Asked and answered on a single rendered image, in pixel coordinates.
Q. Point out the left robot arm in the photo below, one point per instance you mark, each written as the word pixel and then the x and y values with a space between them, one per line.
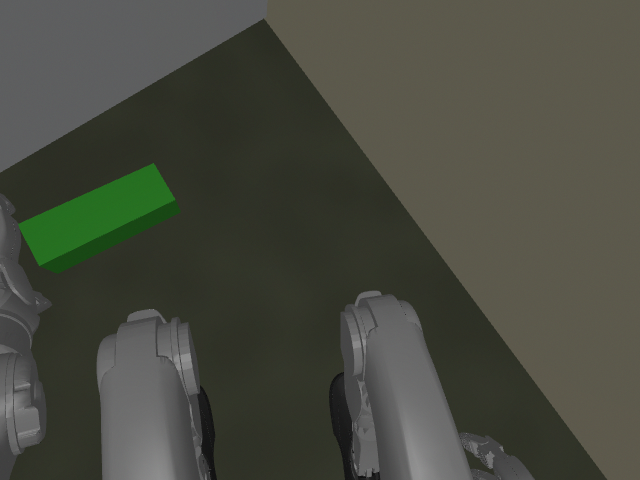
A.
pixel 23 411

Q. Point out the left robot hand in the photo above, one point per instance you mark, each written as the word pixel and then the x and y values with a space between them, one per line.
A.
pixel 10 243

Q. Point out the carton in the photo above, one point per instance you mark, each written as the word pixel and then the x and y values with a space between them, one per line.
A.
pixel 100 219

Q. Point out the left robot foot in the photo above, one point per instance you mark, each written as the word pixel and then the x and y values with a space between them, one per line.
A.
pixel 208 434

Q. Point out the right robot hand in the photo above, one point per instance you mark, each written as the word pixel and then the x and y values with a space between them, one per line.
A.
pixel 492 455

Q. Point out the right robot foot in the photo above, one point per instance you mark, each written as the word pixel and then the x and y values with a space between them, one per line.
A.
pixel 342 428

